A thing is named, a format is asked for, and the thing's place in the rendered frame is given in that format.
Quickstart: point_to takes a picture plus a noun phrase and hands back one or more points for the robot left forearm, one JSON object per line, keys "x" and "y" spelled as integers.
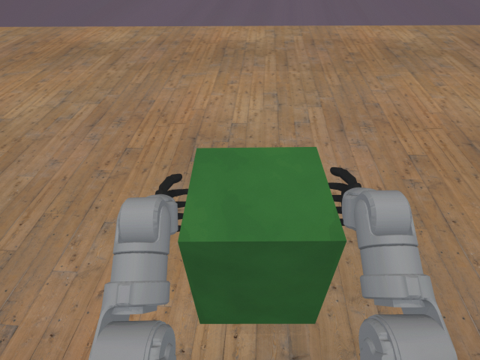
{"x": 138, "y": 281}

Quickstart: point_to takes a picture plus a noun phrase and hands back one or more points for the carton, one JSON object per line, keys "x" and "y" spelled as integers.
{"x": 260, "y": 236}

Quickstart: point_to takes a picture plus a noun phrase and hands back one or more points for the left robot upper arm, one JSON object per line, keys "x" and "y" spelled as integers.
{"x": 135, "y": 340}

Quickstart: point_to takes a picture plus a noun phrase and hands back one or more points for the right robot hand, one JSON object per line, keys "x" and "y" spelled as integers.
{"x": 351, "y": 183}

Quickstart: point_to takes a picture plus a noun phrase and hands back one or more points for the robot right forearm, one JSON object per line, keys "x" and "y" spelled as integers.
{"x": 392, "y": 268}

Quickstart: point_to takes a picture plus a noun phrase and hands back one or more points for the left robot hand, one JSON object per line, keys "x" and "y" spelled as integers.
{"x": 164, "y": 189}

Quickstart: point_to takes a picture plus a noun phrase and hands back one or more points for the right robot upper arm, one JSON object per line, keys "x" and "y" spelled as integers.
{"x": 403, "y": 337}

